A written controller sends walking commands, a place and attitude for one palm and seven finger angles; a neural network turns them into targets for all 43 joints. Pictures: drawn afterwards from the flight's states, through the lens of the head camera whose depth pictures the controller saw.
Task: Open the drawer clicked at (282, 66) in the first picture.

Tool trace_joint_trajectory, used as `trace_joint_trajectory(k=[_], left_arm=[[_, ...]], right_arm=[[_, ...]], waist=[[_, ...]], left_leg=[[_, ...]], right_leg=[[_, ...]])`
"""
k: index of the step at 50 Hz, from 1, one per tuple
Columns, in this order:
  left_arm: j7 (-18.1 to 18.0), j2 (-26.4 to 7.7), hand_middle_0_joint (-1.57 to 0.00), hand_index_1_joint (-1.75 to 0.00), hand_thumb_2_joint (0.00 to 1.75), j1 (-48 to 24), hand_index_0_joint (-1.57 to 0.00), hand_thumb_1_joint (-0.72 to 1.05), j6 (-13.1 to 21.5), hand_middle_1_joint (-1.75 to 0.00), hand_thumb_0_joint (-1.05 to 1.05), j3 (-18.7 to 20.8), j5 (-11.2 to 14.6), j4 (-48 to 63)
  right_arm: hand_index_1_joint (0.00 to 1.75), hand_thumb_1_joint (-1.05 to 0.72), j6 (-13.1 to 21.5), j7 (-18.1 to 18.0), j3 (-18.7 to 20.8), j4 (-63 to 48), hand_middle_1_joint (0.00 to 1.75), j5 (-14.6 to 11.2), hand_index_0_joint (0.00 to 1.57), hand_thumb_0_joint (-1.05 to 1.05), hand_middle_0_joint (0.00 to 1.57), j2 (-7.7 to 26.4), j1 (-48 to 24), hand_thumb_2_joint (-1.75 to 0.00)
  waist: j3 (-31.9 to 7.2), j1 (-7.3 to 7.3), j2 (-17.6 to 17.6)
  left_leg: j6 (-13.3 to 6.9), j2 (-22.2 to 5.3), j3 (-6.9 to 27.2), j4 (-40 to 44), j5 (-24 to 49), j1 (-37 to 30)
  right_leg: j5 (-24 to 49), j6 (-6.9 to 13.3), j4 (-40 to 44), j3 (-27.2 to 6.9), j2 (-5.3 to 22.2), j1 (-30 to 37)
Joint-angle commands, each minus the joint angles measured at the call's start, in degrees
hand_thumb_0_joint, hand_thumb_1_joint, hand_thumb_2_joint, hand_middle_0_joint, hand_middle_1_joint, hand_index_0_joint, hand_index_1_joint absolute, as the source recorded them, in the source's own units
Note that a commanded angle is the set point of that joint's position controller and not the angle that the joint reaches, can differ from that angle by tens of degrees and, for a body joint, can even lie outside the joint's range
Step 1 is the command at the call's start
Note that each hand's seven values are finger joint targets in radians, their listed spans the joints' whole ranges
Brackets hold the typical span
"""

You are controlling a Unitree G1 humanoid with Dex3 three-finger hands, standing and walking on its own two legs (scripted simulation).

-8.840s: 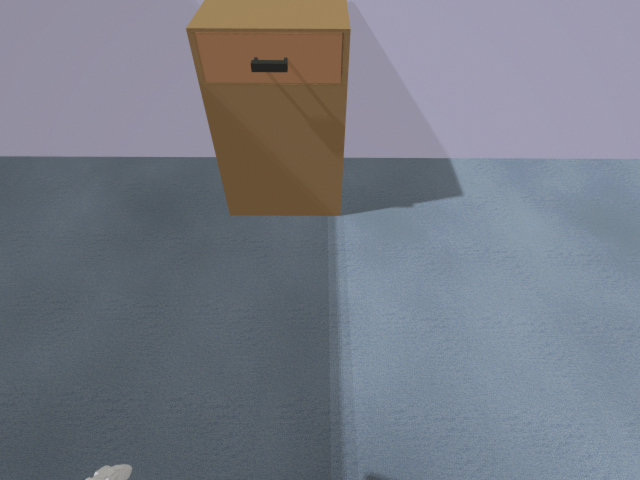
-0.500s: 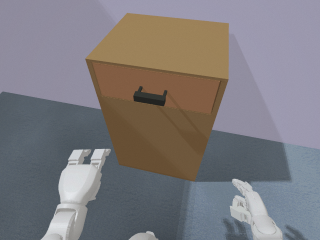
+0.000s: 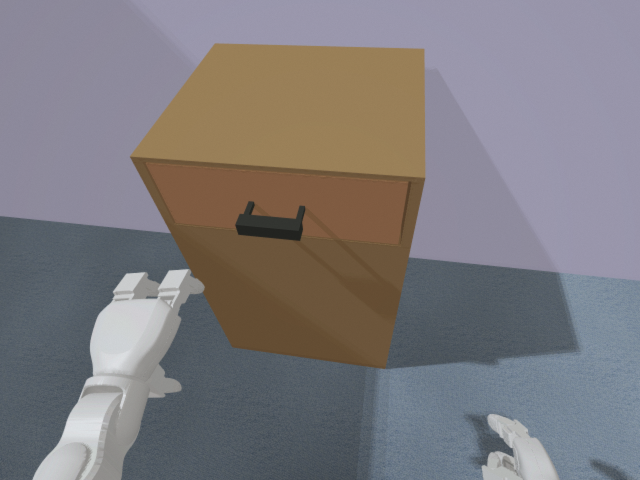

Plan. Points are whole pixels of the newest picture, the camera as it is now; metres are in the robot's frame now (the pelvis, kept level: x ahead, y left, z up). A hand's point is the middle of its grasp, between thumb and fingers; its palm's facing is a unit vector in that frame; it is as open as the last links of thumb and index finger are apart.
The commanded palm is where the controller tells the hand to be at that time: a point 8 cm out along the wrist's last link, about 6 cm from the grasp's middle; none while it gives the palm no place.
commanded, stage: raise the hand with hooked fingers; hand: left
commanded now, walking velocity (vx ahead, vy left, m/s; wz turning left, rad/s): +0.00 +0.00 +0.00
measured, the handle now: (272, 217) +0.54 +0.16 -0.04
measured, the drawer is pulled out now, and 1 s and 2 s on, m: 0.00 0.00 0.00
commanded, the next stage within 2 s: move the hooked fingers above the handle in 0.80 s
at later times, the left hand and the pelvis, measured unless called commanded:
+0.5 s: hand (162, 284) +0.31 +0.23 +0.09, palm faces +0.00 -0.08 -1.00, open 13.8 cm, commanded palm +0.28 +0.23 +0.15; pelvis +0.00 -0.02 +0.02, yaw +1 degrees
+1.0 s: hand (157, 294) +0.30 +0.24 +0.08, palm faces +0.01 -0.10 -1.00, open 13.8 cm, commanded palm +0.29 +0.23 +0.14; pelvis -0.01 +0.00 +0.01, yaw +1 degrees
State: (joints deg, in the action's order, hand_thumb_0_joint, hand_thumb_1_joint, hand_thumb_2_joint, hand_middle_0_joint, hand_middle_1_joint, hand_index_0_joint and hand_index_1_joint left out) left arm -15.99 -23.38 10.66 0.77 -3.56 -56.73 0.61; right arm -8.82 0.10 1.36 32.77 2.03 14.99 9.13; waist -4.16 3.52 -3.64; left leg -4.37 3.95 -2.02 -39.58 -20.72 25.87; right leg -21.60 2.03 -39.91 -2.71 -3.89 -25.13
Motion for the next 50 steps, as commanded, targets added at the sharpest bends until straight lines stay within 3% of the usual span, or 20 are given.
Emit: trace_joint_trajectory(k=[1,3,5,15,19,20,22,24,25,31,33,36,38,41,45,46,47,50], left_arm=[[0.05,-10.29,-0.29,-1.14,0.34,-9.94,-0.29,-0.41,0.37,-1.14,0.00,5.88,0.78,10.91],[1.07,-12.32,-0.30,-1.17,0.32,-12.65,-0.30,-0.45,-0.02,-1.17,0.00,7.58,0.76,9.49],[1.66,-13.11,-0.30,-1.20,0.30,-15.64,-0.30,-0.50,0.27,-1.20,0.00,7.56,0.90,10.62],[7.65,-15.12,-0.30,-1.20,0.30,-26.36,-0.30,-0.50,0.03,-1.20,0.00,7.14,3.01,6.52],[9.85,-16.48,-0.30,-1.20,0.30,-30.11,-0.30,-0.50,0.82,-1.20,0.00,7.32,3.77,5.48],[10.33,-17.17,-0.30,-1.20,0.30,-31.13,-0.30,-0.50,1.17,-1.20,0.00,8.03,4.01,4.99],[11.32,-16.49,-0.30,-1.20,0.30,-27.40,-0.30,-0.50,1.59,-1.20,0.00,8.28,4.45,2.40],[11.96,-16.10,-0.30,-1.20,0.30,-25.80,-0.30,-0.50,2.34,-1.20,0.00,8.22,5.07,3.34],[12.10,-15.99,-0.30,-1.20,0.30,-26.22,-0.30,-0.50,2.73,-1.20,0.00,8.34,5.06,3.58],[9.53,-17.25,-0.30,-1.20,0.30,-27.59,-0.30,-0.50,5.71,-1.20,0.00,10.10,4.64,7.38],[8.17,-18.71,-0.30,-1.20,0.30,-29.03,-0.30,-0.50,5.92,-1.20,0.00,11.37,4.17,7.47],[6.68,-17.22,-0.30,-1.20,0.30,-29.29,-0.30,-0.50,5.29,-1.20,0.00,10.08,3.95,6.38],[6.59,-17.77,-0.30,-1.20,0.30,-29.06,-0.30,-0.50,4.35,-1.20,0.00,10.62,4.02,5.01],[7.23,-16.08,-0.30,-1.20,0.30,-28.78,-0.30,-0.50,3.29,-1.20,0.00,8.13,4.19,4.59],[8.55,-16.76,-0.30,-1.20,0.30,-28.89,-0.30,-0.50,3.14,-1.20,0.00,8.27,4.10,5.84],[8.90,-14.06,-0.30,-1.20,0.30,-28.84,-0.30,-0.50,3.15,-1.20,0.00,5.72,4.47,5.50],[9.07,-13.41,-0.30,-1.20,0.30,-32.39,-0.30,-0.50,3.34,-1.20,0.00,4.60,4.20,4.88],[8.67,-13.29,-0.30,-1.20,0.30,-35.72,-0.30,-0.50,3.64,-1.20,0.00,4.16,3.28,1.68]], right_arm=[[0.30,-0.90,2.93,-0.35,1.23,-9.45,0.30,-0.89,0.20,0.00,0.20,4.66,-7.31,-0.90],[0.30,-0.90,2.67,-0.51,1.05,-9.12,0.30,-1.12,0.20,0.00,0.20,4.96,-7.95,-0.90],[0.30,-0.90,2.52,-0.67,1.03,-9.07,0.30,-1.22,0.20,0.00,0.20,4.78,-7.89,-0.90],[0.30,-0.90,1.35,-1.42,0.57,-8.09,0.30,-1.87,0.20,0.00,0.20,4.84,-8.32,-0.90],[0.30,-0.90,0.96,-1.59,0.40,-7.89,0.30,-2.02,0.20,0.00,0.20,4.82,-8.06,-0.90],[0.30,-0.90,0.93,-1.68,0.41,-7.65,0.30,-2.08,0.20,0.00,0.20,4.88,-7.99,-0.90],[0.30,-0.90,0.85,-1.51,0.43,-7.77,0.30,-2.10,0.20,0.00,0.20,4.88,-7.55,-0.90],[0.30,-0.90,0.73,-1.16,0.58,-8.17,0.30,-2.10,0.20,0.00,0.20,5.12,-7.37,-0.90],[0.30,-0.90,0.64,-1.01,0.62,-8.02,0.30,-2.15,0.20,0.00,0.20,5.11,-7.56,-0.90],[0.30,-0.90,1.01,-0.82,1.34,-7.92,0.30,-1.83,0.20,0.00,0.20,5.16,-6.70,-0.90],[0.30,-0.90,1.09,-0.93,1.39,-7.56,0.30,-1.90,0.20,0.00,0.20,5.31,-6.73,-0.90],[0.30,-0.90,1.03,-0.92,1.79,-7.13,0.30,-2.29,0.20,0.00,0.20,5.04,-6.53,-0.90],[0.30,-0.90,1.00,-0.96,1.74,-6.88,0.30,-2.42,0.20,0.00,0.20,5.34,-6.58,-0.90],[0.30,-0.90,0.82,-1.01,1.69,-7.09,0.30,-2.73,0.20,0.00,0.20,5.28,-6.56,-0.90],[0.30,-0.90,0.69,-0.92,1.53,-7.27,0.30,-2.54,0.20,0.00,0.20,5.35,-6.46,-0.90],[0.30,-0.90,0.74,-0.98,1.50,-7.62,0.30,-2.54,0.20,0.00,0.20,5.19,-6.39,-0.90],[0.30,-0.90,0.76,-0.99,1.36,-7.05,0.30,-2.66,0.20,0.00,0.20,5.17,-6.14,-0.90],[0.30,-0.90,0.96,-1.21,1.49,-6.60,0.30,-2.56,0.20,0.00,0.20,5.12,-4.98,-0.90]], waist=[[-12.23,0.25,3.74],[-11.23,0.63,3.96],[-12.53,0.81,1.42],[-11.60,-0.08,4.00],[-11.58,-0.17,2.30],[-12.02,-0.11,4.02],[-10.83,0.49,5.53],[-11.69,0.79,4.22],[-11.01,0.68,5.22],[-13.51,0.91,2.74],[-13.80,0.92,1.96],[-13.48,0.37,1.11],[-14.11,0.50,3.00],[-12.33,-0.01,2.17],[-13.12,0.16,2.86],[-12.07,-0.38,2.17],[-11.05,-1.18,2.95],[-10.61,-1.22,3.25]], left_leg=[[2.54,-3.15,4.66,5.80,25.10,-11.41],[2.31,-2.66,4.30,6.93,23.14,-10.51],[2.27,-2.47,3.87,7.51,24.01,-11.91],[1.66,-1.66,2.63,10.12,22.97,-13.07],[1.56,-1.52,2.57,10.66,22.98,-13.75],[1.43,-1.44,2.42,10.75,22.61,-13.53],[1.56,-1.41,2.36,11.06,22.94,-12.20],[1.64,-1.47,2.28,11.18,23.82,-12.33],[1.69,-1.50,2.32,11.17,23.73,-12.08],[1.75,-1.78,2.77,10.66,24.00,-13.27],[1.91,-1.80,3.03,10.51,23.68,-13.35],[2.05,-2.15,2.90,10.23,23.43,-14.19],[2.00,-2.24,3.15,10.48,22.59,-13.97],[2.06,-2.35,3.22,10.74,21.84,-13.55],[2.29,-2.75,3.80,11.01,22.87,-14.89],[2.25,-2.82,3.78,10.84,22.64,-14.92],[2.43,-2.96,3.97,10.80,21.67,-14.96],[2.56,-3.03,4.07,10.63,19.55,-14.62]], right_leg=[[21.94,1.34,6.37,-2.83,2.17,6.67],[21.81,1.29,7.59,-3.40,2.08,7.85],[22.76,1.38,7.85,-3.20,2.40,9.37],[25.13,0.62,11.37,-3.15,2.69,13.34],[25.01,0.56,12.03,-2.66,2.86,14.25],[24.98,0.36,12.38,-2.74,2.90,14.58],[25.87,0.33,12.33,-2.40,2.87,14.94],[26.73,0.35,12.00,-2.42,3.08,15.83],[26.38,0.36,12.11,-2.47,2.93,14.88],[24.30,0.62,11.54,-2.35,2.84,13.52],[22.78,0.76,11.48,-2.24,2.61,12.65],[21.22,0.77,11.11,-1.27,2.55,10.93],[20.36,0.62,11.38,-1.33,2.28,11.01],[18.98,0.75,11.25,-0.75,2.33,10.32],[18.30,0.74,11.30,-0.28,2.24,10.04],[17.97,0.71,11.20,0.14,2.25,9.18],[16.79,0.63,11.38,0.42,2.17,7.20],[14.29,0.74,11.25,0.69,2.00,5.41]])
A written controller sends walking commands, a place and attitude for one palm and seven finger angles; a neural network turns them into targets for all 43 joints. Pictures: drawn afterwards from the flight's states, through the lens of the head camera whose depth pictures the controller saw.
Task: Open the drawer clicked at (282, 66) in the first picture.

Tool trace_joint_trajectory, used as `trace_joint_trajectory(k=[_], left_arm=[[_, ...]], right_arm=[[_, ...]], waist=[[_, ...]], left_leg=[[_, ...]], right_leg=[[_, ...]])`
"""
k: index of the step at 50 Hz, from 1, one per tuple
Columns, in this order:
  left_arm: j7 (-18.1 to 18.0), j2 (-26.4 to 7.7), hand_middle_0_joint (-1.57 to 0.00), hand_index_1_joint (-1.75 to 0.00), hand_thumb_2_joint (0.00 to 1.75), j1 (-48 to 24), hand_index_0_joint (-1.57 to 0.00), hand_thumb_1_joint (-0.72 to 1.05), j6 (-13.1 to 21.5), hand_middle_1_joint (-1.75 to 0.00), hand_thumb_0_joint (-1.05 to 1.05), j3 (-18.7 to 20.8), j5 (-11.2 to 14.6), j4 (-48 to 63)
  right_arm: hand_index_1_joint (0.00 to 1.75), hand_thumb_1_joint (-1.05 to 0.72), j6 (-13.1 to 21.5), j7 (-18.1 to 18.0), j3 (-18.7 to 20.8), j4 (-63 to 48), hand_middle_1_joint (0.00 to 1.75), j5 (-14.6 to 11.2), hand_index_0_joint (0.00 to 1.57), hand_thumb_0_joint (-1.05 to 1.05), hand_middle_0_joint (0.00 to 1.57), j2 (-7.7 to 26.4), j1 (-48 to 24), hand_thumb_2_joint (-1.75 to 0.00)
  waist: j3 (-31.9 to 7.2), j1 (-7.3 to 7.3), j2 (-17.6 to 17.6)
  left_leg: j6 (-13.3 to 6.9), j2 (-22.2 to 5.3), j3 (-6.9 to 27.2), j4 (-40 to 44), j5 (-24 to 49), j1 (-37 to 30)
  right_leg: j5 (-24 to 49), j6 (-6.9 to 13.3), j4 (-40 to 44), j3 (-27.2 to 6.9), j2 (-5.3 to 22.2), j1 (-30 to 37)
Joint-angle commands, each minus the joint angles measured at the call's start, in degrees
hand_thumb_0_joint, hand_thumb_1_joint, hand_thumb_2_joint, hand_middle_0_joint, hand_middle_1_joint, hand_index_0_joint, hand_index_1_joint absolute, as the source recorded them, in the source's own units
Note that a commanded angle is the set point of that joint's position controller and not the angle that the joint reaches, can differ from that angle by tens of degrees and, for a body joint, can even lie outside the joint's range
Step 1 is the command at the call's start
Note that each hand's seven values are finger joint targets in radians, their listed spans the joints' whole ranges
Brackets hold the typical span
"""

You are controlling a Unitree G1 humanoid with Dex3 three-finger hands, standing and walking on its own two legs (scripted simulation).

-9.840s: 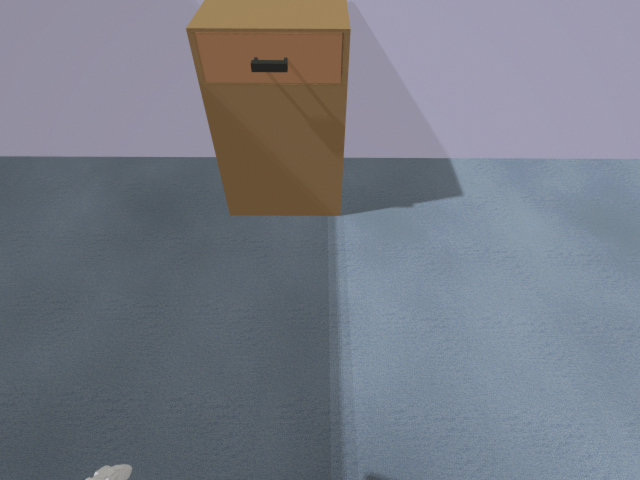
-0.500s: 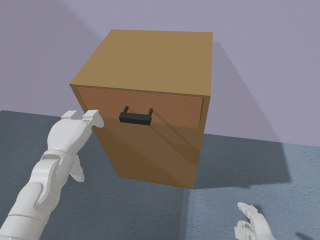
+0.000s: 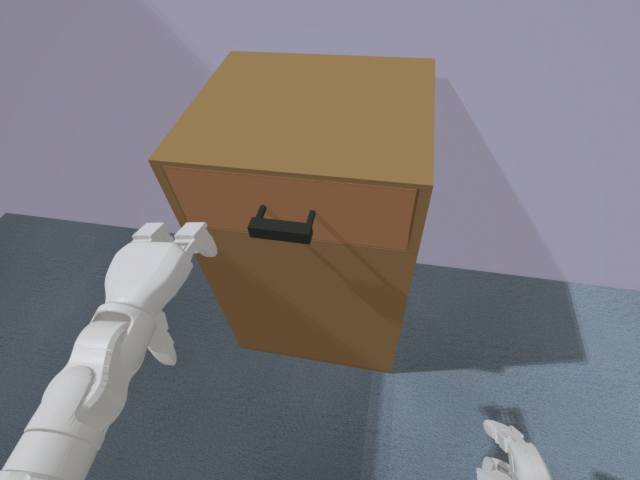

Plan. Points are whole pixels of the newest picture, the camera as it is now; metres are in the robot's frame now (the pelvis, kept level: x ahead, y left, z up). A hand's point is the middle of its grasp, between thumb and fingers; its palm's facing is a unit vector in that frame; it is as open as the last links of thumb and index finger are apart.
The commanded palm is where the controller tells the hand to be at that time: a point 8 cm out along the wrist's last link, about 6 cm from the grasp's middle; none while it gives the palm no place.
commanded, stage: move the hooked fingers above the handle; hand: left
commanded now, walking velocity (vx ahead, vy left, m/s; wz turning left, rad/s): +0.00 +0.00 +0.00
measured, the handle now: (283, 221) +0.55 +0.14 -0.05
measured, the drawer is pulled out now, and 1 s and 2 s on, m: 0.00 0.00 0.00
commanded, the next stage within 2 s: none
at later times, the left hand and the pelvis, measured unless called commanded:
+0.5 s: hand (221, 263) +0.38 +0.19 +0.04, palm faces -0.03 -0.08 -1.00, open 13.8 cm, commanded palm +0.36 +0.20 +0.11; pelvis +0.00 +0.00 -0.01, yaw -1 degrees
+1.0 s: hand (256, 240) +0.44 +0.16 +0.02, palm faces -0.05 -0.04 -1.00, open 13.8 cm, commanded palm +0.43 +0.17 +0.08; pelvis +0.00 -0.01 -0.01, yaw +0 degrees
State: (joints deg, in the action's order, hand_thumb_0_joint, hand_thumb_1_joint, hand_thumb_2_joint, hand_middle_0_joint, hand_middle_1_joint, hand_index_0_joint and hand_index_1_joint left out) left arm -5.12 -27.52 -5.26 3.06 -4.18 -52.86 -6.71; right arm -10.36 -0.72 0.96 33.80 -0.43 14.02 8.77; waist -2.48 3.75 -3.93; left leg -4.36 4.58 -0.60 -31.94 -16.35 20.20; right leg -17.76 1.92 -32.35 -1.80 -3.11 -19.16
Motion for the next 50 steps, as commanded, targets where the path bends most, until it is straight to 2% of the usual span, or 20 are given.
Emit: trace_joint_trajectory(k=[1,4,6,9,14,15,17,21,23,25,29,31,33,36,37,38,42,44,47,50], left_arm=[[-2.61,-9.49,-0.30,-1.20,0.30,-21.45,-0.30,-0.50,1.49,-1.20,0.00,4.80,-1.06,8.33],[-3.93,-10.07,-0.30,-1.20,0.30,-25.23,-0.30,-0.50,1.44,-1.20,0.00,5.05,-2.41,6.21],[-4.79,-8.69,-0.30,-1.20,0.30,-26.30,-0.30,-0.50,1.20,-1.20,0.00,4.03,-2.65,5.39],[-5.29,-7.85,-0.30,-1.20,0.30,-29.42,-0.30,-0.50,-0.47,-1.20,0.00,2.97,-2.92,-0.91],[-5.45,-7.55,-0.30,-1.20,0.30,-34.80,-0.30,-0.50,-1.27,-1.20,0.00,1.74,-3.94,-2.94],[-5.28,-5.27,-0.30,-1.20,0.30,-33.84,-0.30,-0.50,-1.21,-1.20,0.00,-0.03,-3.74,-2.82],[-5.12,-5.57,-0.30,-1.20,0.30,-34.56,-0.30,-0.50,-1.14,-1.20,0.00,0.36,-3.54,-4.74],[-5.68,-6.19,-0.30,-1.20,0.30,-34.44,-0.30,-0.50,-0.79,-1.20,0.00,1.51,-3.68,-7.96],[-6.35,-7.54,-0.30,-1.20,0.30,-37.53,-0.30,-0.50,-0.73,-1.20,0.00,2.57,-4.47,-10.27],[-7.41,-6.73,-0.30,-1.20,0.30,-40.98,-0.30,-0.50,-0.15,-1.20,0.00,1.40,-4.97,-10.02],[-9.16,-6.50,-0.30,-1.20,0.30,-43.52,-0.30,-0.50,0.24,-1.20,0.00,1.44,-5.28,-11.14],[-9.57,-2.76,-0.30,-1.20,0.30,-43.84,-0.30,-0.50,-0.25,-1.20,0.00,-1.37,-4.92,-13.36],[-9.84,-5.79,-0.30,-1.20,0.30,-44.42,-0.30,-0.50,-0.92,-1.20,0.00,1.40,-5.51,-17.71],[-10.14,-4.50,-0.30,-1.20,0.30,-47.39,-0.30,-0.50,-1.75,-1.20,0.00,-0.45,-5.92,-21.83],[-10.18,-4.34,-0.30,-1.20,0.30,-50.11,-0.30,-0.50,-1.41,-1.20,0.00,-1.04,-6.28,-21.24],[-10.17,-5.57,-0.30,-1.20,0.30,-49.05,-0.30,-0.50,-1.25,-1.20,0.00,0.64,-6.45,-22.41],[-10.76,-3.08,-0.30,-1.20,0.30,-52.96,-0.30,-0.50,-0.56,-1.20,0.00,-1.67,-6.50,-25.40],[-11.26,-5.49,-0.30,-1.20,0.30,-54.30,-0.30,-0.50,-0.49,-1.20,0.00,0.14,-6.69,-27.65],[-12.23,-3.22,-0.30,-1.20,0.30,-57.97,-0.30,-0.50,-0.92,-1.20,0.00,-1.64,-7.21,-30.11],[-13.09,-5.35,-0.30,-1.20,0.30,-59.70,-0.30,-0.50,-1.13,-1.20,0.00,0.17,-7.48,-32.15]], right_arm=[[0.30,-0.90,2.44,-0.46,1.98,-7.33,0.30,-0.11,0.20,0.00,0.20,6.16,-4.12,-0.90],[0.30,-0.90,2.22,-0.47,1.98,-7.03,0.30,-0.03,0.20,0.00,0.20,6.02,-3.61,-0.90],[0.30,-0.90,2.15,-0.40,2.18,-7.10,0.30,-0.10,0.20,0.00,0.20,5.77,-3.34,-0.90],[0.30,-0.90,1.58,-0.47,2.04,-6.59,0.30,-0.44,0.20,0.00,0.20,6.13,-2.44,-0.90],[0.30,-0.90,1.06,-0.53,2.46,-6.57,0.30,-0.34,0.20,0.00,0.20,6.52,-0.95,-0.90],[0.30,-0.90,1.06,-0.35,2.58,-6.98,0.30,-0.37,0.20,0.00,0.20,6.28,-0.90,-0.90],[0.30,-0.90,0.74,-0.36,2.71,-6.47,0.30,-0.43,0.20,0.00,0.20,6.60,-0.10,-0.90],[0.30,-0.90,0.32,-0.50,2.96,-6.40,0.30,-0.55,0.20,0.00,0.20,6.79,0.99,-0.90],[0.30,-0.90,0.23,-0.67,3.05,-5.89,0.30,-0.61,0.20,0.00,0.20,7.18,1.57,-0.90],[0.30,-0.90,0.28,-0.76,3.23,-5.79,0.30,-0.64,0.20,0.00,0.20,6.91,2.32,-0.90],[0.30,-0.90,0.44,-0.77,4.13,-4.69,0.30,-0.50,0.20,0.00,0.20,7.07,4.07,-0.90],[0.30,-0.90,0.50,-0.52,4.34,-4.29,0.30,-0.57,0.20,0.00,0.20,6.80,4.71,-0.90],[0.30,-0.90,0.16,-0.58,4.24,-3.52,0.30,-0.54,0.20,0.00,0.20,7.47,5.08,-0.90],[0.30,-0.90,-0.14,-0.89,4.00,-3.39,0.30,-0.74,0.20,0.00,0.20,7.27,5.35,-0.90],[0.30,-0.90,-0.11,-0.84,4.01,-3.33,0.30,-0.73,0.20,0.00,0.20,7.30,5.70,-0.90],[0.30,-0.90,-0.04,-0.94,4.27,-3.41,0.30,-0.59,0.20,0.00,0.20,7.36,5.82,-0.90],[0.30,-0.90,-0.04,-0.95,4.36,-2.81,0.30,-0.55,0.20,0.00,0.20,7.09,7.18,-0.90],[0.30,-0.90,-0.06,-1.14,4.29,-2.59,0.30,-0.44,0.20,0.00,0.20,7.49,8.10,-0.90],[0.30,-0.90,0.24,-0.99,4.47,-1.93,0.30,-0.37,0.20,0.00,0.20,7.26,8.93,-0.90],[0.30,-0.90,0.47,-0.99,4.59,-1.63,0.30,-0.17,0.20,0.00,0.20,7.38,10.16,-0.90]], waist=[[-12.86,-1.59,3.18],[-15.00,-1.37,2.56],[-16.65,-1.14,0.69],[-14.62,-1.88,3.20],[-18.58,-2.30,2.22],[-19.82,-2.07,0.94],[-19.11,-2.68,3.49],[-17.82,-2.51,4.81],[-18.01,-2.68,4.93],[-19.95,-3.06,3.90],[-22.75,-3.74,1.83],[-22.55,-4.48,2.16],[-22.19,-4.28,4.96],[-20.09,-5.17,5.13],[-21.45,-5.41,5.01],[-22.61,-4.83,4.98],[-22.56,-6.37,4.51],[-22.54,-6.50,4.63],[-23.17,-7.70,4.33],[-25.88,-7.66,4.78]], left_leg=[[2.73,-3.70,2.74,2.76,15.24,-8.96],[3.10,-3.67,2.99,2.12,15.72,-9.18],[3.55,-3.77,3.28,1.56,17.60,-9.96],[3.41,-3.82,3.19,1.75,15.11,-7.47],[3.54,-3.95,3.40,0.41,18.21,-8.48],[3.55,-3.88,3.35,0.06,19.73,-9.40],[3.52,-4.14,3.36,-0.22,20.01,-8.72],[2.90,-3.84,2.62,-0.59,18.81,-5.89],[2.75,-3.62,2.48,-0.56,17.34,-4.52],[2.71,-3.51,2.52,-1.04,17.44,-5.14],[3.21,-3.88,2.63,-2.58,22.65,-7.79],[3.09,-3.87,2.42,-2.97,22.44,-7.53],[2.71,-3.50,2.15,-2.78,21.21,-5.05],[2.00,-3.10,1.13,-2.74,17.33,-2.36],[1.94,-2.99,1.21,-2.84,17.61,-2.48],[2.00,-3.00,1.38,-3.00,18.69,-2.67],[1.73,-2.94,1.13,-3.95,18.80,-2.67],[1.57,-2.77,0.92,-4.27,18.13,-1.18],[1.48,-2.69,0.74,-4.87,17.30,-0.51],[1.31,-2.43,0.53,-5.71,17.91,0.53]], right_leg=[[10.20,1.01,3.29,-0.02,1.09,-0.72],[10.07,1.22,2.36,0.03,0.96,-0.98],[10.73,1.47,1.54,0.23,0.86,-1.44],[9.27,1.41,1.45,0.78,0.69,-2.49],[11.30,1.62,0.30,0.67,0.69,-2.53],[12.05,1.58,0.08,0.59,0.77,-2.69],[12.59,1.44,0.09,0.58,0.66,-3.22],[13.28,1.49,-0.18,0.39,0.62,-2.57],[12.67,1.45,-0.20,0.25,0.46,-2.86],[12.48,1.51,-0.72,0.05,0.58,-3.35],[15.26,1.66,-1.68,0.26,0.29,-4.33],[15.38,1.55,-1.63,0.60,0.30,-5.15],[16.18,1.45,-1.48,0.05,0.06,-4.07],[15.38,1.34,-1.19,-0.13,0.51,-4.04],[15.88,1.29,-1.29,-0.28,0.56,-4.01],[16.49,1.41,-1.49,-0.32,0.34,-3.40],[17.19,1.22,-1.75,-0.31,0.43,-5.10],[17.39,1.23,-1.96,-0.55,0.45,-4.65],[17.09,1.06,-2.17,-0.44,0.44,-6.35],[18.90,0.89,-2.82,-0.84,0.43,-4.98]])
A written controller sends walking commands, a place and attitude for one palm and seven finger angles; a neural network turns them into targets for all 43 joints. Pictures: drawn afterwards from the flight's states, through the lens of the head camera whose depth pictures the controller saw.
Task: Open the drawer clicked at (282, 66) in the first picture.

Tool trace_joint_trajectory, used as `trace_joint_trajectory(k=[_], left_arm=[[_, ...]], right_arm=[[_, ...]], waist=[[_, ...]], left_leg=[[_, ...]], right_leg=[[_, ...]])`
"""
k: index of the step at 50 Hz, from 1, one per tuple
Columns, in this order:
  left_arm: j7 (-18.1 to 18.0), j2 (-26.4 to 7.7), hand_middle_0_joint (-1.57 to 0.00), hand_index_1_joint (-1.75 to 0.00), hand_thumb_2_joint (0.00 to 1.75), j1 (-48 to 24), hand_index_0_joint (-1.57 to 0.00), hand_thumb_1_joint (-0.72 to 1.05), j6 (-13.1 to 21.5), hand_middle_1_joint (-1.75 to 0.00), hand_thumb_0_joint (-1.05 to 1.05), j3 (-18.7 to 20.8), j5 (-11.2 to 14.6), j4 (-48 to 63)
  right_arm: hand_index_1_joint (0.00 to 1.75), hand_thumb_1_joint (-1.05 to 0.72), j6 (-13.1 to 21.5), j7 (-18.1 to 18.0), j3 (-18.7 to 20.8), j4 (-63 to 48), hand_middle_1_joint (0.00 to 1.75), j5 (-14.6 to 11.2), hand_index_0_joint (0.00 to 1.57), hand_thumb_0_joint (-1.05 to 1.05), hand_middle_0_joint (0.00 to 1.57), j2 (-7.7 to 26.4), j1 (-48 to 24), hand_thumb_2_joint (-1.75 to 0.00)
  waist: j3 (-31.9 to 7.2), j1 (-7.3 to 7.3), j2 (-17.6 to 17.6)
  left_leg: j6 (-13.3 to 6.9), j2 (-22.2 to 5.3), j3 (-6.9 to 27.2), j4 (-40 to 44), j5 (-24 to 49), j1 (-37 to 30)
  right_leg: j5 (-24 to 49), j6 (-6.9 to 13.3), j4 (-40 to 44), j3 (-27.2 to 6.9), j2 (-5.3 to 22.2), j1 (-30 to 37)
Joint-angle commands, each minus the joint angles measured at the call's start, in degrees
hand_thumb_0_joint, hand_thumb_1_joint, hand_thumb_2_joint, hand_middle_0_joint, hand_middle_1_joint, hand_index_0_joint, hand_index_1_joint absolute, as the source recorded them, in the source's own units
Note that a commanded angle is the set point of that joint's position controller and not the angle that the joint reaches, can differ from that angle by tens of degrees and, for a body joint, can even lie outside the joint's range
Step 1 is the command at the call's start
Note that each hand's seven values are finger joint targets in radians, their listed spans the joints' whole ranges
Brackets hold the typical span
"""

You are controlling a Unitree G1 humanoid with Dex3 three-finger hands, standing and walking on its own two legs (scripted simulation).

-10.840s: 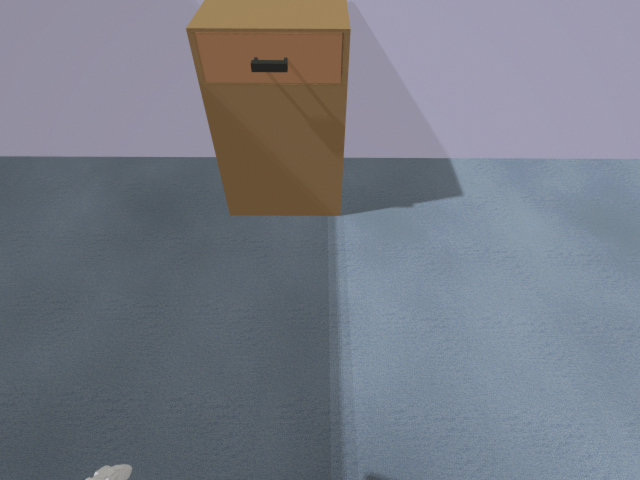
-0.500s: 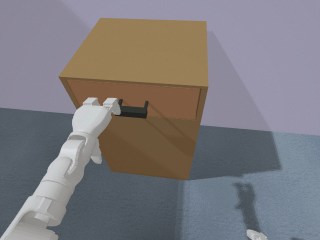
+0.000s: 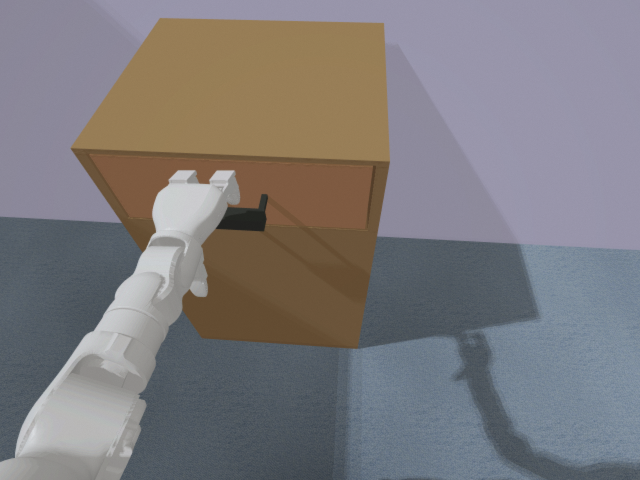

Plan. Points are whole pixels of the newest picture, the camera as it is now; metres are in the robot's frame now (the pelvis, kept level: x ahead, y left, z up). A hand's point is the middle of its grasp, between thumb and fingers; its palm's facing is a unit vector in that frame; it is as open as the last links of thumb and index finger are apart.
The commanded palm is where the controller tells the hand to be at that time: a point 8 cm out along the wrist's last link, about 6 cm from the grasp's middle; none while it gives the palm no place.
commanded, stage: move the hooked fingers above the handle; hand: left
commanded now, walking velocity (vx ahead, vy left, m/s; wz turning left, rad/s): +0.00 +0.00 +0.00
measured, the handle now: (233, 208) +0.54 +0.16 -0.04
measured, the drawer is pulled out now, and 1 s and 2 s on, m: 0.00 0.00 0.00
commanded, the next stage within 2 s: lower the fingers behind the handle in 1.10 s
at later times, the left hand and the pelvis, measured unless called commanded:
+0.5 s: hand (229, 212) +0.48 +0.15 +0.02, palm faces -0.03 -0.03 -1.00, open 13.8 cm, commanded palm +0.47 +0.15 +0.08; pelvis +0.00 +0.00 -0.01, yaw -1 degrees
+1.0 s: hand (223, 211) +0.49 +0.16 +0.02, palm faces -0.04 -0.03 -1.00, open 13.8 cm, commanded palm +0.47 +0.15 +0.08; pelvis +0.00 +0.01 -0.01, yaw -1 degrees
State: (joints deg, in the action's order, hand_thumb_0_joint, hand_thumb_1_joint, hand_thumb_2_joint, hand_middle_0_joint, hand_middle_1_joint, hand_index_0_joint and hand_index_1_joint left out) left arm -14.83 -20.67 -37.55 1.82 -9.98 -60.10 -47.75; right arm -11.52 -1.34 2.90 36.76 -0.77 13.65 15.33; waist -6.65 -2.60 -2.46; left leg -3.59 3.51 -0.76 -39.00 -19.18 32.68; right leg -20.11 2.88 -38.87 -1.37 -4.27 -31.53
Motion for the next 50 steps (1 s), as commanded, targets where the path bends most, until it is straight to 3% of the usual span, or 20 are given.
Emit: trace_joint_trajectory(k=[1,3,5,7,9,13,16,20,25,29,30,31,35,37,39,41,42,44,48,50], left_arm=[[-3.56,-12.22,-0.30,-1.20,0.30,-27.01,-0.30,-0.50,-0.17,-1.20,0.00,6.00,-0.21,7.30],[-3.84,-12.83,-0.30,-1.20,0.30,-28.90,-0.30,-0.50,-0.11,-1.20,0.00,6.58,-0.61,7.17],[-3.97,-9.88,-0.30,-1.20,0.30,-28.63,-0.30,-0.50,-0.63,-1.20,0.00,4.30,-0.64,4.93],[-4.08,-11.51,-0.30,-1.20,0.30,-29.59,-0.30,-0.50,-0.95,-1.20,0.00,5.57,-0.76,3.94],[-4.01,-9.33,-0.30,-1.20,0.30,-30.61,-0.30,-0.50,-0.73,-1.20,0.00,4.06,-0.49,3.79],[-4.74,-11.82,-0.30,-1.20,0.30,-32.53,-0.30,-0.50,-0.19,-1.20,0.00,6.17,-1.07,3.03],[-5.95,-10.72,-0.30,-1.20,0.30,-33.90,-0.30,-0.50,-0.81,-1.20,0.00,5.08,-1.69,0.47],[-7.38,-10.40,-0.30,-1.20,0.30,-38.81,-0.30,-0.50,-1.83,-1.20,0.00,4.84,-1.85,-1.09],[-7.34,-11.71,-0.30,-1.20,0.30,-38.05,-0.30,-0.50,-3.60,-1.20,0.00,6.03,-2.07,-3.86],[-6.11,-10.97,-0.30,-1.20,0.30,-36.87,-0.30,-0.50,-3.99,-1.20,0.00,5.05,-1.46,-5.19],[-5.89,-13.19,-0.30,-1.20,0.30,-35.89,-0.30,-0.50,-3.80,-1.20,0.00,6.88,-1.92,-5.75],[-5.50,-10.96,-0.30,-1.20,0.30,-36.24,-0.30,-0.50,-3.60,-1.20,0.00,4.70,-1.58,-5.30],[-5.62,-10.17,-0.30,-1.20,0.30,-38.22,-0.30,-0.50,-1.22,-1.20,0.00,4.56,-2.00,-1.41],[-6.10,-9.78,-0.30,-1.20,0.30,-38.63,-0.30,-0.50,-1.01,-1.20,0.00,4.35,-2.02,-1.94],[-6.80,-8.82,-0.30,-1.20,0.30,-39.68,-0.30,-0.50,-1.27,-1.20,0.00,3.89,-1.51,-2.11],[-7.65,-12.13,-0.30,-1.20,0.30,-38.31,-0.30,-0.50,-1.78,-1.20,0.00,6.66,-2.17,-2.42],[-7.75,-9.19,-0.30,-1.20,0.30,-39.72,-0.30,-0.50,-2.40,-1.20,0.00,3.93,-2.16,-2.68],[-8.08,-10.54,-0.30,-1.20,0.30,-41.18,-0.30,-0.50,-3.21,-1.20,0.00,4.88,-2.41,-3.78],[-7.00,-7.44,-0.30,-1.20,0.30,-41.45,-0.30,-0.50,-3.83,-1.20,0.00,2.86,-1.76,-2.78],[-6.47,-8.73,-0.30,-1.20,0.30,-39.52,-0.30,-0.50,-3.73,-1.20,0.00,4.13,-1.77,-3.22]], right_arm=[[0.30,-0.90,1.60,-0.43,2.62,-4.54,0.30,0.32,0.20,0.00,0.20,7.87,3.83,-0.90],[0.30,-0.90,1.66,-0.23,2.78,-4.28,0.30,0.40,0.20,0.00,0.20,7.86,4.35,-0.90],[0.30,-0.90,1.65,-0.03,2.87,-3.92,0.30,0.41,0.20,0.00,0.20,7.65,4.86,-0.90],[0.30,-0.90,1.62,0.05,3.04,-3.46,0.30,0.50,0.20,0.00,0.20,8.15,5.79,-0.90],[0.30,-0.90,1.69,0.13,3.27,-3.41,0.30,0.76,0.20,0.00,0.20,8.07,6.45,-0.90],[0.30,-0.90,1.87,0.26,3.30,-2.83,0.30,0.92,0.20,0.00,0.20,8.12,7.14,-0.90],[0.30,-0.90,1.99,0.29,3.26,-2.37,0.30,0.95,0.20,0.00,0.20,8.38,8.36,-0.90],[0.30,-0.90,2.74,0.59,3.53,-1.53,0.30,1.17,0.20,0.00,0.20,8.43,9.72,-0.90],[0.30,-0.90,2.55,0.59,3.37,-1.73,0.30,1.28,0.20,0.00,0.20,8.75,10.50,-0.90],[0.30,-0.90,2.40,0.25,2.99,-2.44,0.30,1.06,0.20,0.00,0.20,8.85,10.67,-0.90],[0.30,-0.90,2.29,0.14,3.02,-2.43,0.30,0.89,0.20,0.00,0.20,9.00,10.86,-0.90],[0.30,-0.90,2.28,0.00,2.84,-2.78,0.30,0.89,0.20,0.00,0.20,8.96,10.72,-0.90],[0.30,-0.90,2.77,0.05,3.38,-2.64,0.30,1.14,0.20,0.00,0.20,8.69,11.44,-0.90],[0.30,-0.90,2.80,0.15,3.40,-2.17,0.30,1.15,0.20,0.00,0.20,8.74,11.56,-0.90],[0.30,-0.90,2.95,0.33,3.44,-1.96,0.30,1.27,0.20,0.00,0.20,8.77,11.75,-0.90],[0.30,-0.90,2.73,0.37,3.38,-1.99,0.30,1.30,0.20,0.00,0.20,8.99,11.72,-0.90],[0.30,-0.90,2.68,0.54,3.28,-1.97,0.30,1.34,0.20,0.00,0.20,8.81,11.45,-0.90],[0.30,-0.90,2.55,0.56,3.38,-1.51,0.30,1.31,0.20,0.00,0.20,9.08,11.76,-0.90],[0.30,-0.90,2.28,0.75,3.52,-2.10,0.30,1.25,0.20,0.00,0.20,8.81,11.53,-0.90],[0.30,-0.90,1.99,0.66,3.66,-1.96,0.30,1.31,0.20,0.00,0.20,9.10,11.87,-0.90]], waist=[[-21.24,-1.44,2.95],[-23.74,-1.58,2.97],[-22.40,-2.27,2.64],[-23.00,-2.62,3.07],[-23.63,-3.15,3.01],[-24.30,-3.26,2.41],[-22.55,-4.12,2.29],[-25.69,-5.32,0.52],[-27.06,-4.87,1.36],[-24.96,-5.08,2.19],[-24.74,-4.54,2.85],[-24.02,-5.08,3.26],[-26.82,-5.11,-0.21],[-24.84,-5.71,0.58],[-24.59,-6.10,1.05],[-25.85,-4.79,-0.15],[-25.15,-5.93,-0.39],[-25.13,-6.30,0.75],[-27.13,-6.07,-1.21],[-27.56,-5.74,0.09]], left_leg=[[0.48,-1.27,0.41,1.11,20.69,-11.18],[0.52,-1.10,0.58,0.53,22.30,-10.90],[0.50,-1.17,0.21,0.15,22.24,-10.45],[0.48,-1.23,0.28,-0.12,22.18,-10.05],[0.40,-1.16,0.21,-0.66,23.41,-10.43],[0.39,-1.05,0.20,-1.44,23.48,-8.89],[0.49,-1.23,0.39,-1.61,21.38,-7.71],[0.50,-1.27,0.58,-2.97,21.39,-8.49],[0.47,-1.42,0.52,-3.17,22.17,-7.96],[0.18,-1.39,0.16,-2.73,21.38,-6.57],[0.29,-1.46,0.33,-2.59,20.85,-6.21],[0.19,-1.42,0.31,-2.32,19.85,-6.02],[0.50,-2.00,1.02,-3.12,22.77,-10.57],[0.62,-2.24,1.31,-3.20,21.51,-9.91],[0.48,-2.20,1.52,-3.43,21.59,-10.01],[0.69,-2.07,1.41,-3.63,22.68,-9.90],[0.72,-2.06,1.47,-3.74,22.36,-10.00],[0.70,-2.19,1.77,-4.00,22.32,-9.67],[1.20,-2.48,2.30,-4.20,25.51,-12.75],[1.12,-2.72,2.39,-4.34,26.26,-13.38]], right_leg=[[22.12,-0.03,3.59,-1.45,1.62,7.74],[24.17,-0.09,2.97,-1.64,1.52,8.60],[24.68,-0.28,3.00,-1.48,1.54,7.30],[24.97,-0.35,2.87,-1.69,1.50,7.18],[26.44,-0.41,2.57,-1.63,1.42,7.40],[27.39,-0.41,1.95,-1.97,1.39,7.17],[23.87,-0.23,1.61,-1.30,1.10,4.46],[22.64,-0.44,0.73,-1.13,0.87,2.18],[23.23,-0.47,0.26,-0.73,0.64,3.00],[23.73,-0.57,1.00,-0.98,0.73,4.02],[22.84,-0.52,0.99,-0.93,0.69,3.88],[22.11,-0.59,1.30,-0.90,0.71,3.79],[21.09,-0.26,0.47,-0.37,0.40,0.63],[19.36,-0.27,0.52,-0.05,0.33,-1.01],[18.89,-0.28,0.44,0.16,0.20,-1.69],[19.73,-0.06,-0.14,0.12,0.16,-0.98],[19.44,-0.17,-0.04,0.34,0.13,-2.11],[18.97,-0.21,-0.30,0.49,0.05,-2.60],[19.68,0.06,-0.74,1.05,0.00,-3.08],[20.22,-0.16,-0.60,0.95,-0.05,-2.68]])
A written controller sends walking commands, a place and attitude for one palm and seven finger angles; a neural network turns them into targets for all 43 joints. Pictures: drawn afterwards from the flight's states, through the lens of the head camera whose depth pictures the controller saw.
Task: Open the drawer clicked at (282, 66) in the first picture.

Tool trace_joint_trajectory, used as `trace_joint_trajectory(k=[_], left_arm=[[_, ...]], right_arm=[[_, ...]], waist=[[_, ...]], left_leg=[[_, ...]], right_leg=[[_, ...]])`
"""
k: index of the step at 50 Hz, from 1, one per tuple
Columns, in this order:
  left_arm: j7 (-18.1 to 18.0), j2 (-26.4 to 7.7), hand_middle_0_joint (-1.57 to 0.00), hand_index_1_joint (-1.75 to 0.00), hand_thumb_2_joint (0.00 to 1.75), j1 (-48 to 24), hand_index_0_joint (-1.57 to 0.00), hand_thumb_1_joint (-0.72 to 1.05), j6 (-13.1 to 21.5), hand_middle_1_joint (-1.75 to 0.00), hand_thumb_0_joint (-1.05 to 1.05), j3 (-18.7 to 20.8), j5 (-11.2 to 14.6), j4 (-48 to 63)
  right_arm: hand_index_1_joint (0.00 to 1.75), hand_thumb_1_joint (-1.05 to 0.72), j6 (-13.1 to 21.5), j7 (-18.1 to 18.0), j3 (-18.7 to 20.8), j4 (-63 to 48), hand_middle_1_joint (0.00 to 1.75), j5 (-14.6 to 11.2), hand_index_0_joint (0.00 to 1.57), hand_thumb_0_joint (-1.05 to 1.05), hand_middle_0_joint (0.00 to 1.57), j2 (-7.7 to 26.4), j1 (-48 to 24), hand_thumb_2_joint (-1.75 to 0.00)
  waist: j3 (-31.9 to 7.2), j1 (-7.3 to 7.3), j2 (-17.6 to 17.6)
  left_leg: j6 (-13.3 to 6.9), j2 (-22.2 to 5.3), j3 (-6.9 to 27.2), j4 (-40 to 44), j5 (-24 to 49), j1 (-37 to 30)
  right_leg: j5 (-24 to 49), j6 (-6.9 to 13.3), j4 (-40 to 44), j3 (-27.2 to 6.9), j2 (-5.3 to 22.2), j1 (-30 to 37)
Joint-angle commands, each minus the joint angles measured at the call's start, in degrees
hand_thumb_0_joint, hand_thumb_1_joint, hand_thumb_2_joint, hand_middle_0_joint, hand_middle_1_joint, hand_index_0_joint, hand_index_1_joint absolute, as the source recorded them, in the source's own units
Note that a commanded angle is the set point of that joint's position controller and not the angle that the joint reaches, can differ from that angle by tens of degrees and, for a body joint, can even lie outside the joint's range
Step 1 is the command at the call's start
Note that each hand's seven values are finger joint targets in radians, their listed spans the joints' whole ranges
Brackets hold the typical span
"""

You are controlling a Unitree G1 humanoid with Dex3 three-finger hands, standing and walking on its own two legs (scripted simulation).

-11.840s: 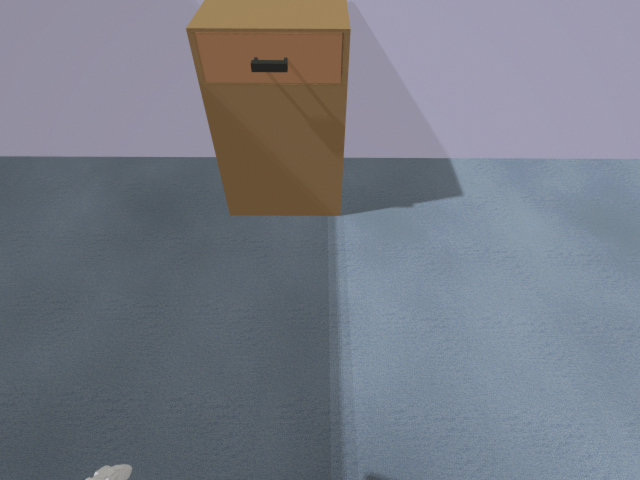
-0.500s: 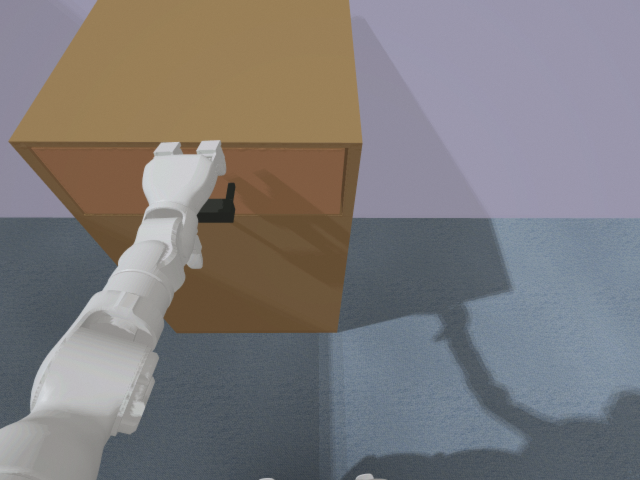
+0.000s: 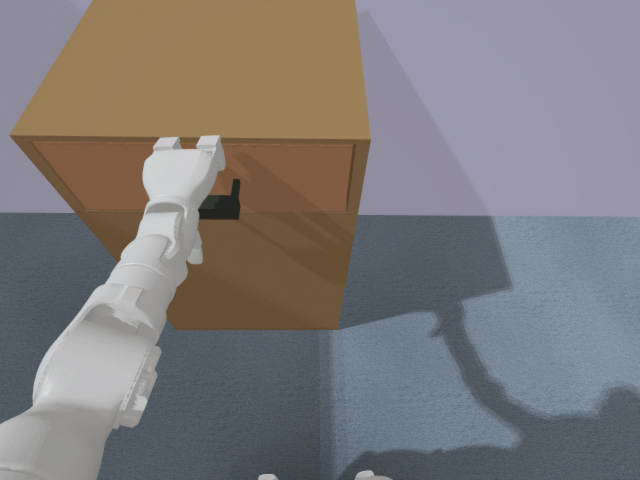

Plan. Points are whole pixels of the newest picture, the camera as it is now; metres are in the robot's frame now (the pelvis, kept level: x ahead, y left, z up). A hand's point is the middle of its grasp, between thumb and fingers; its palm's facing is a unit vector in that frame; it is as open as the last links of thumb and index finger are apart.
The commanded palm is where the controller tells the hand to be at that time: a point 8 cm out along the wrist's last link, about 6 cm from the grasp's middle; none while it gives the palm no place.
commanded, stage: move the hooked fingers above the handle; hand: left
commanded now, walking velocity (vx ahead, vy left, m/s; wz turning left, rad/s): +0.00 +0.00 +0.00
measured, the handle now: (203, 195) +0.54 +0.15 -0.02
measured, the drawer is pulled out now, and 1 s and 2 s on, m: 0.00 0.00 0.00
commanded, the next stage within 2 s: lower the fingers behind the handle in 0.10 s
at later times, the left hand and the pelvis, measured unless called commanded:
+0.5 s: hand (196, 213) +0.48 +0.15 +0.01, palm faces -0.07 -0.05 -1.00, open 13.8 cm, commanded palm +0.46 +0.15 +0.07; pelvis +0.00 +0.00 +0.00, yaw +0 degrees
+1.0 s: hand (205, 224) +0.48 +0.14 -0.01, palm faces -0.03 -0.03 -1.00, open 13.8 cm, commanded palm +0.46 +0.15 +0.04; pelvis -0.01 +0.00 -0.02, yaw +0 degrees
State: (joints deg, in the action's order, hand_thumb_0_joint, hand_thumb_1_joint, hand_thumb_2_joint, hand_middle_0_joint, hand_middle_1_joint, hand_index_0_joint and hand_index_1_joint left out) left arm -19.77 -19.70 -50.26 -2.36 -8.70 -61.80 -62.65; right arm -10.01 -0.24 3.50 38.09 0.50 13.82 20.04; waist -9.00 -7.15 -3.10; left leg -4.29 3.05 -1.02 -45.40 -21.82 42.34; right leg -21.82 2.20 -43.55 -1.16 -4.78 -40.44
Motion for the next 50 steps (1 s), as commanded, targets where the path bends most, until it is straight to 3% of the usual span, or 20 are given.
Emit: trace_joint_trajectory(k=[1,3,6,8,10,13,15,18,19,23,24,30,32,39,40,42,44,46,47,50], left_arm=[[-1.27,-8.18,-0.30,-1.20,0.30,-27.34,-0.30,-0.50,0.42,-1.20,0.00,1.29,-0.04,11.83],[-0.98,-6.99,-0.30,-1.20,0.30,-27.57,-0.30,-0.50,0.66,-1.20,0.00,0.76,0.37,11.33],[-1.59,-11.53,-0.30,-1.20,0.30,-26.23,-0.30,-0.50,0.98,-1.20,0.00,4.17,-0.18,12.18],[-1.96,-9.81,-0.30,-1.20,0.30,-26.81,-0.30,-0.50,1.11,-1.20,0.00,3.04,-0.41,12.48],[-2.58,-12.58,-0.30,-1.20,0.30,-23.56,-0.30,-0.50,0.74,-1.20,0.00,5.44,-1.05,11.54],[-2.44,-6.19,-0.30,-1.20,0.30,-24.53,-0.30,-0.50,-0.08,-1.20,0.00,0.54,-0.63,10.17],[-2.37,-8.56,-0.30,-1.20,0.30,-23.98,-0.30,-0.50,-0.16,-1.20,0.00,2.45,-0.38,9.79],[-1.80,-8.23,-0.30,-1.20,0.30,-27.01,-0.30,-0.50,1.17,-1.20,0.00,1.48,0.06,11.55],[-1.96,-10.20,-0.30,-1.20,0.30,-26.94,-0.30,-0.50,1.77,-1.20,0.00,2.79,-0.39,11.62],[-3.05,-9.24,-0.30,-1.20,0.30,-26.42,-0.30,-0.50,3.82,-1.20,0.00,2.77,-0.91,12.86],[-3.49,-10.67,-0.30,-1.20,0.30,-25.66,-0.30,-0.50,4.24,-1.20,0.00,4.07,-1.17,13.65],[-5.78,-8.85,-0.30,-1.20,0.30,-21.62,-0.30,-0.50,2.17,-1.20,0.00,3.73,-1.55,11.04],[-5.97,-8.28,-0.30,-1.20,0.30,-22.60,-0.30,-0.50,1.27,-1.20,0.00,2.84,-1.48,10.57],[-5.70,-6.44,-0.30,-1.20,0.30,-26.77,-0.30,-0.50,1.62,-1.20,0.00,0.80,-1.44,9.51],[-5.72,-6.23,-0.30,-1.20,0.30,-24.87,-0.30,-0.50,1.28,-1.20,0.00,1.03,-1.40,8.02],[-5.84,-6.66,-0.30,-1.20,0.30,-25.16,-0.30,-0.50,0.92,-1.20,0.00,1.19,-1.47,6.83],[-6.15,-8.60,-0.30,-1.20,0.30,-26.05,-0.30,-0.50,1.45,-1.20,0.00,2.96,-1.75,7.81],[-6.52,-8.93,-0.30,-1.20,0.30,-25.29,-0.30,-0.50,0.82,-1.20,0.00,2.89,-2.27,5.86],[-6.68,-7.78,-0.30,-1.20,0.30,-25.50,-0.30,-0.50,0.86,-1.20,0.00,2.16,-2.12,6.85],[-7.05,-9.91,-0.30,-1.20,0.30,-22.99,-0.30,-0.50,0.37,-1.20,0.00,4.07,-2.06,5.36]], right_arm=[[0.30,-0.90,0.30,-0.46,2.87,-3.40,0.30,0.04,0.20,0.00,0.20,8.85,6.83,-0.90],[0.30,-0.90,0.26,-0.42,2.73,-3.43,0.30,0.02,0.20,0.00,0.20,8.71,6.58,-0.90],[0.30,-0.90,-0.01,-0.74,2.52,-3.86,0.30,0.16,0.20,0.00,0.20,8.98,6.56,-0.90],[0.30,-0.90,-0.04,-0.70,2.49,-4.00,0.30,0.26,0.20,0.00,0.20,8.58,6.33,-0.90],[0.30,-0.90,-0.38,-0.76,2.42,-4.33,0.30,0.14,0.20,0.00,0.20,8.74,6.04,-0.90],[0.30,-0.90,-0.35,-0.46,2.46,-4.16,0.30,0.01,0.20,0.00,0.20,8.31,5.73,-0.90],[0.30,-0.90,-0.30,-0.52,2.73,-3.68,0.30,0.00,0.20,0.00,0.20,8.80,6.22,-0.90],[0.30,-0.90,0.09,-0.92,2.60,-3.56,0.30,0.13,0.20,0.00,0.20,8.67,6.18,-0.90],[0.30,-0.90,0.18,-1.02,2.55,-3.51,0.30,0.07,0.20,0.00,0.20,8.77,6.60,-0.90],[0.30,-0.90,0.68,-0.93,2.80,-3.21,0.30,0.67,0.20,0.00,0.20,8.29,6.65,-0.90],[0.30,-0.90,0.67,-0.82,2.87,-3.15,0.30,0.75,0.20,0.00,0.20,8.46,6.91,-0.90],[0.30,-0.90,-0.05,-0.03,3.11,-2.90,0.30,1.02,0.20,0.00,0.20,8.48,6.26,-0.90],[0.30,-0.90,-0.28,-0.11,3.02,-2.76,0.30,0.83,0.20,0.00,0.20,8.62,6.02,-0.90],[0.30,-0.90,0.33,-0.61,3.01,-1.80,0.30,0.85,0.20,0.00,0.20,8.46,6.24,-0.90],[0.30,-0.90,0.40,-0.58,2.96,-1.96,0.30,0.86,0.20,0.00,0.20,8.45,6.36,-0.90],[0.30,-0.90,0.47,-0.59,2.62,-2.04,0.30,0.89,0.20,0.00,0.20,8.48,6.42,-0.90],[0.30,-0.90,0.70,-0.63,2.69,-2.37,0.30,1.07,0.20,0.00,0.20,8.54,6.60,-0.90],[0.30,-0.90,0.69,-0.75,2.41,-2.34,0.30,1.12,0.20,0.00,0.20,8.50,6.41,-0.90],[0.30,-0.90,0.82,-0.71,2.40,-2.66,0.30,1.22,0.20,0.00,0.20,8.44,6.49,-0.90],[0.30,-0.90,0.79,-0.77,2.27,-2.83,0.30,1.23,0.20,0.00,0.20,8.55,6.54,-0.90]], waist=[[-24.27,-1.60,0.36],[-22.22,-1.72,0.86],[-24.29,-0.54,1.11],[-23.78,-0.72,0.80],[-23.87,0.81,0.61],[-21.26,-0.94,1.51],[-21.79,-0.99,2.31],[-22.36,-2.07,2.04],[-22.58,-1.62,1.62],[-24.88,-1.39,-0.79],[-26.29,-0.74,-1.40],[-25.65,-0.49,0.12],[-23.83,-1.21,0.92],[-23.22,-3.16,0.15],[-22.69,-2.63,-0.34],[-22.54,-2.68,0.25],[-25.67,-2.18,-0.34],[-24.00,-2.55,0.28],[-25.03,-2.49,0.58],[-25.99,-2.00,1.84]], left_leg=[[1.89,-2.28,2.65,2.13,28.74,-22.99],[1.96,-2.34,2.85,2.49,28.15,-22.16],[1.71,-2.21,2.33,2.34,28.31,-21.46],[1.83,-2.17,2.37,2.24,29.13,-21.03],[2.00,-2.19,2.30,2.48,28.51,-20.81],[2.03,-2.29,2.46,2.43,27.80,-20.16],[1.81,-2.48,2.52,2.37,26.45,-20.54],[1.45,-2.09,2.21,1.81,24.80,-19.25],[1.45,-2.08,2.47,1.70,24.25,-18.99],[1.83,-2.12,2.71,-0.11,27.32,-19.87],[2.00,-2.29,2.76,-0.61,28.26,-20.34],[2.19,-2.34,2.58,-1.67,28.74,-18.35],[2.05,-2.29,2.60,-1.39,26.48,-16.94],[1.87,-2.43,3.50,-2.38,22.85,-16.90],[1.95,-2.35,3.46,-2.55,22.53,-16.41],[1.90,-2.27,3.55,-2.79,20.78,-14.57],[1.75,-2.20,3.42,-3.68,21.99,-14.60],[1.72,-2.17,3.12,-4.22,21.00,-12.42],[1.57,-2.08,2.96,-4.50,21.08,-12.07],[1.34,-1.94,2.57,-5.20,20.76,-10.21]], right_leg=[[21.67,0.51,4.17,0.77,0.43,5.46],[20.77,0.67,4.30,1.12,0.52,5.00],[22.13,0.57,3.95,0.52,0.59,6.98],[22.69,0.71,3.76,0.73,0.64,6.95],[21.79,0.85,3.57,0.74,0.47,7.40],[20.92,0.82,3.94,1.06,0.45,5.52],[20.29,0.64,4.12,0.78,0.51,5.45],[20.42,0.50,4.10,0.31,0.84,5.66],[19.86,0.55,3.79,0.21,0.78,5.37],[20.98,0.82,2.02,0.57,0.69,3.49],[21.49,0.82,1.35,0.52,0.53,3.42],[22.23,0.75,0.50,0.85,0.26,3.07],[21.08,0.67,0.91,0.73,0.33,2.60],[16.92,0.59,0.15,1.07,0.49,-1.83],[16.42,0.73,0.04,1.15,0.43,-2.25],[15.25,0.73,-0.45,1.20,0.48,-2.52],[16.53,0.74,-1.52,1.00,0.49,-1.85],[16.31,0.66,-1.92,0.95,0.49,-2.56],[16.90,0.59,-2.09,0.80,0.54,-1.81],[17.86,0.46,-2.54,0.47,0.55,-0.54]])
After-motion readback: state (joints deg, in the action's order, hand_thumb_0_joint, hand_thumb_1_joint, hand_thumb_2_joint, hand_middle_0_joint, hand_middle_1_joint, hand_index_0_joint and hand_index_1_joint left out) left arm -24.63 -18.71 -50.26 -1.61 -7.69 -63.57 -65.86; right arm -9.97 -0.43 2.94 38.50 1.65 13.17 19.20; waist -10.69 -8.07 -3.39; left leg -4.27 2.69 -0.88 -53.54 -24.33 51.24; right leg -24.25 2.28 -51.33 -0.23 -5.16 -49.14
